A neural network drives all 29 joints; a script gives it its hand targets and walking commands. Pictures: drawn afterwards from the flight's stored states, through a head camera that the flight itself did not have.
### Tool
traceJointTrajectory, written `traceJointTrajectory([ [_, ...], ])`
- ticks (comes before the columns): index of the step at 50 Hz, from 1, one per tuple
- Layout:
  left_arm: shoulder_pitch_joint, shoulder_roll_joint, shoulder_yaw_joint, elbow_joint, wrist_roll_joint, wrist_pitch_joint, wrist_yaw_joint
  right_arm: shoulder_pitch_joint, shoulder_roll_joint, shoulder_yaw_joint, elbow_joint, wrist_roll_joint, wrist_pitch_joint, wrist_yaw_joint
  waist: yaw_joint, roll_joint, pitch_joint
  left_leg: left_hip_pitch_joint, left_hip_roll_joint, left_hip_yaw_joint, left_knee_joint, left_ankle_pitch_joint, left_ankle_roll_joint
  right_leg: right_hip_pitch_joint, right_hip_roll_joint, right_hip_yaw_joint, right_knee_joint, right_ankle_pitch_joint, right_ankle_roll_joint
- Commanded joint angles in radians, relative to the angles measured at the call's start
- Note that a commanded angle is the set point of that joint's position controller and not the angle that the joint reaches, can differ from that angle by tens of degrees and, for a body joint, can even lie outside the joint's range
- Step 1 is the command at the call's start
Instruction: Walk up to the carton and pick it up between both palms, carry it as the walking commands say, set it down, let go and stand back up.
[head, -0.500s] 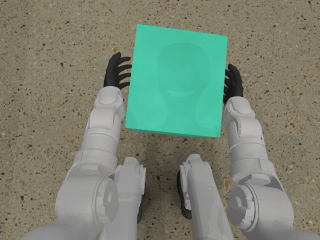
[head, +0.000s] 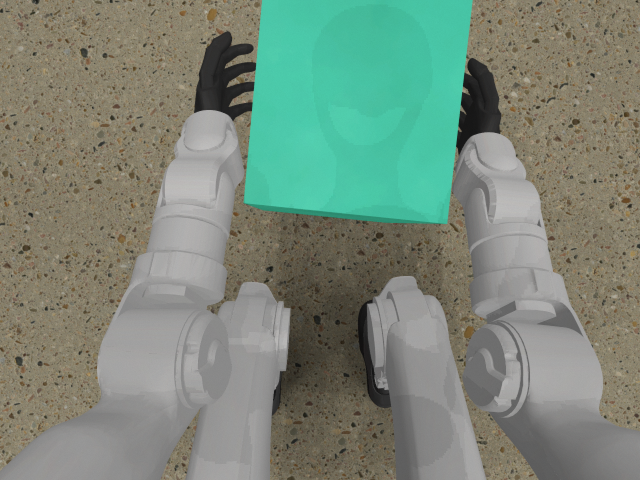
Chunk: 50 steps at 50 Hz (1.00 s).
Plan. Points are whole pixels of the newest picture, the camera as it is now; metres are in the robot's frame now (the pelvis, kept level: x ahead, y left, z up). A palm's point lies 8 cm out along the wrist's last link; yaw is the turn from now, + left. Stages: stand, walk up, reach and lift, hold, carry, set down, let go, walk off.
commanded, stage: set down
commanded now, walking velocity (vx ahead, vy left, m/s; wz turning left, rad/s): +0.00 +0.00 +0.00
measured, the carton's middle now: (342, 128) +0.51 -0.03 -0.19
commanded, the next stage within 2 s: none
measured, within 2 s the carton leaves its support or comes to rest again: rests again in 1.24 s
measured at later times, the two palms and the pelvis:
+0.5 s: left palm (235, 118) +0.53 +0.11 -0.22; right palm (445, 135) +0.51 -0.17 -0.23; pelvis -0.02 +0.00 -0.05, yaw +0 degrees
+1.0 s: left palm (240, 123) +0.54 +0.11 -0.25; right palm (439, 136) +0.52 -0.17 -0.26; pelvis -0.02 +0.00 -0.08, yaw +0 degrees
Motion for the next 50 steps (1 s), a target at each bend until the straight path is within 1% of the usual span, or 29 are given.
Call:
traceJointTrajectory([
  [1,-0.673,-0.999,-0.481,-0.053,-0.117,-0.028,-0.201,-0.873,0.925,0.563,-0.153,0.125,-0.056,0.229,-0.033,-0.014,-1.339,0.624,-0.092,0.054,-0.129,0.349,-0.01,0.662,0.089,-0.07,-0.105,0.344,0.013],
  [3,-0.683,-0.98,-0.475,-0.049,-0.114,-0.031,-0.201,-0.883,0.929,0.565,-0.144,0.132,-0.056,0.233,-0.017,-0.009,-1.328,0.603,-0.091,0.059,-0.114,0.348,-0.008,0.654,0.086,-0.063,-0.091,0.347,0.013],
  [5,-0.697,-0.987,-0.475,-0.04,-0.119,-0.031,-0.203,-0.898,0.916,0.559,-0.138,0.131,-0.059,0.232,-0.03,-0.018,-1.339,0.597,-0.09,0.057,-0.098,0.356,-0.008,0.654,0.085,-0.07,-0.074,0.356,0.013],
  [7,-0.703,-0.969,-0.468,-0.032,-0.122,-0.032,-0.203,-0.907,0.91,0.557,-0.137,0.138,-0.06,0.234,-0.026,-0.02,-1.328,0.594,-0.088,0.057,-0.085,0.351,-0.005,0.628,0.084,-0.073,-0.059,0.346,0.015],
  [8,-0.727,-0.967,-0.478,-0.049,-0.127,-0.035,-0.204,-0.9,0.904,0.552,-0.124,0.136,-0.059,0.236,-0.034,-0.019,-1.326,0.586,-0.086,0.055,-0.08,0.354,-0.007,0.625,0.083,-0.074,-0.049,0.353,0.012],
  [9,-0.715,-0.968,-0.464,-0.026,-0.123,-0.033,-0.205,-0.922,0.897,0.552,-0.122,0.139,-0.062,0.236,-0.025,-0.012,-1.305,0.568,-0.087,0.059,-0.072,0.347,-0.005,0.611,0.082,-0.071,-0.046,0.343,0.012],
  [11,-0.745,-0.954,-0.467,-0.031,-0.131,-0.035,-0.209,-0.934,0.888,0.546,-0.119,0.142,-0.064,0.237,-0.035,-0.02,-1.312,0.564,-0.085,0.059,-0.055,0.345,-0.005,0.61,0.08,-0.072,-0.032,0.346,0.011],
  [14,-0.778,-0.94,-0.479,-0.035,-0.148,-0.039,-0.212,-0.977,0.864,0.557,-0.134,0.159,-0.071,0.236,-0.035,-0.008,-1.347,0.566,-0.082,0.064,-0.027,0.348,-0.006,0.62,0.075,-0.07,-0.008,0.349,0.01],
  [15,-0.789,-0.927,-0.477,-0.038,-0.145,-0.041,-0.211,-0.976,0.87,0.556,-0.122,0.159,-0.069,0.237,-0.031,-0.025,-1.347,0.563,-0.082,0.064,-0.02,0.347,-0.006,0.621,0.073,-0.072,-0.001,0.353,0.011],
  [16,-0.793,-0.929,-0.475,-0.022,-0.148,-0.039,-0.212,-1.007,0.856,0.564,-0.141,0.165,-0.073,0.236,-0.031,-0.014,-1.347,0.565,-0.08,0.064,-0.012,0.348,-0.004,0.619,0.07,-0.07,0.005,0.35,0.01],
  [17,-0.808,-0.917,-0.476,-0.034,-0.153,-0.042,-0.212,-1.029,0.852,0.569,-0.145,0.174,-0.075,0.236,-0.023,-0.021,-1.362,0.564,-0.08,0.063,-0.007,0.343,-0.002,0.62,0.071,-0.074,0.018,0.346,0.011],
  [18,-0.829,-0.909,-0.483,-0.033,-0.156,-0.041,-0.211,-1.028,0.838,0.567,-0.141,0.177,-0.075,0.237,-0.028,-0.008,-1.366,0.576,-0.077,0.065,0.0,0.346,-0.005,0.618,0.068,-0.075,0.025,0.35,0.01],
  [21,-0.879,-0.889,-0.505,-0.048,-0.181,-0.04,-0.214,-1.087,0.811,0.594,-0.162,0.196,-0.076,0.239,-0.031,-0.019,-1.453,0.632,-0.072,0.061,0.027,0.353,-0.005,0.656,0.061,-0.08,0.053,0.348,0.01],
  [23,-0.919,-0.87,-0.531,-0.085,-0.204,-0.038,-0.212,-1.139,0.798,0.626,-0.208,0.227,-0.077,0.237,-0.029,-0.016,-1.566,0.699,-0.068,0.065,0.056,0.375,-0.005,0.71,0.057,-0.085,0.076,0.368,0.008],
  [25,-0.953,-0.843,-0.552,-0.105,-0.228,-0.028,-0.213,-1.156,0.771,0.645,-0.201,0.244,-0.066,0.236,-0.035,-0.008,-1.622,0.745,-0.065,0.071,0.076,0.374,-0.007,0.757,0.051,-0.085,0.09,0.369,0.0],
  [26,-0.968,-0.835,-0.57,-0.115,-0.239,-0.025,-0.211,-1.153,0.785,0.653,-0.211,0.266,-0.067,0.232,-0.043,-0.011,-1.643,0.777,-0.061,0.075,0.087,0.412,-0.006,0.793,0.053,-0.091,0.1,0.413,0.002],
  [27,-0.981,-0.833,-0.604,-0.161,-0.265,-0.035,-0.204,-1.142,0.811,0.672,-0.254,0.308,-0.077,0.225,-0.045,0.0,-1.687,0.803,-0.062,0.073,0.106,0.496,-0.002,0.819,0.062,-0.092,0.12,0.51,-0.001],
  [28,-0.993,-0.846,-0.603,-0.19,-0.286,-0.043,-0.197,-1.169,0.816,0.671,-0.273,0.328,-0.081,0.227,-0.054,0.004,-1.704,0.826,-0.066,0.069,0.115,0.525,0.004,0.801,0.065,-0.092,0.131,0.523,-0.001],
  [29,-1.011,-0.847,-0.591,-0.195,-0.298,-0.051,-0.195,-1.166,0.816,0.662,-0.251,0.333,-0.08,0.23,-0.046,0.001,-1.681,0.806,-0.069,0.071,0.119,0.517,0.007,0.77,0.066,-0.089,0.141,0.509,-0.004],
  [30,-0.995,-0.846,-0.565,-0.156,-0.292,-0.052,-0.197,-1.18,0.807,0.657,-0.232,0.325,-0.081,0.229,-0.04,-0.011,-1.61,0.766,-0.067,0.072,0.123,0.508,0.009,0.744,0.062,-0.08,0.139,0.491,-0.002],
  [31,-0.962,-0.84,-0.539,-0.109,-0.275,-0.052,-0.202,-1.192,0.799,0.658,-0.217,0.32,-0.085,0.23,-0.025,-0.016,-1.521,0.701,-0.064,0.071,0.126,0.482,0.012,0.719,0.059,-0.074,0.143,0.47,0.001],
  [32,-0.967,-0.83,-0.529,-0.094,-0.265,-0.054,-0.205,-1.206,0.792,0.659,-0.21,0.321,-0.09,0.231,-0.011,-0.019,-1.485,0.674,-0.062,0.076,0.126,0.457,0.01,0.714,0.057,-0.071,0.142,0.454,0.001],
  [34,-0.92,-0.836,-0.507,-0.033,-0.244,-0.052,-0.213,-1.191,0.801,0.656,-0.184,0.31,-0.093,0.234,-0.001,-0.037,-1.44,0.64,-0.06,0.082,0.131,0.431,0.013,0.718,0.057,-0.074,0.145,0.44,0.006],
  [37,-0.954,-0.839,-0.494,-0.03,-0.252,-0.053,-0.222,-1.231,0.792,0.657,-0.187,0.313,-0.098,0.23,-0.005,-0.051,-1.43,0.623,-0.059,0.083,0.137,0.41,0.016,0.728,0.056,-0.077,0.15,0.422,0.003],
  [39,-0.978,-0.826,-0.489,-0.023,-0.255,-0.055,-0.228,-1.224,0.797,0.644,-0.157,0.308,-0.095,0.228,-0.009,-0.054,-1.401,0.605,-0.058,0.086,0.14,0.382,0.017,0.729,0.053,-0.073,0.146,0.405,0.0],
  [43,-1.014,-0.823,-0.473,-0.012,-0.255,-0.054,-0.241,-1.246,0.78,0.616,-0.127,0.302,-0.101,0.224,-0.02,-0.033,-1.344,0.568,-0.054,0.088,0.144,0.345,0.014,0.699,0.049,-0.069,0.144,0.369,-0.005],
  [44,-1.018,-0.818,-0.47,-0.005,-0.253,-0.054,-0.244,-1.244,0.787,0.609,-0.116,0.296,-0.1,0.223,-0.026,-0.043,-1.34,0.552,-0.052,0.088,0.146,0.333,0.014,0.705,0.049,-0.071,0.15,0.367,-0.005],
  [46,-1.021,-0.818,-0.464,0.007,-0.248,-0.053,-0.249,-1.24,0.784,0.598,-0.098,0.293,-0.101,0.224,-0.024,-0.027,-1.308,0.55,-0.051,0.09,0.147,0.323,0.011,0.681,0.047,-0.074,0.147,0.35,-0.006],
  [50,-1.035,-0.815,-0.452,0.017,-0.247,-0.055,-0.257,-1.253,0.777,0.584,-0.088,0.287,-0.104,0.227,-0.032,-0.026,-1.283,0.531,-0.049,0.087,0.152,0.311,0.014,0.662,0.045,-0.073,0.148,0.336,-0.008],
])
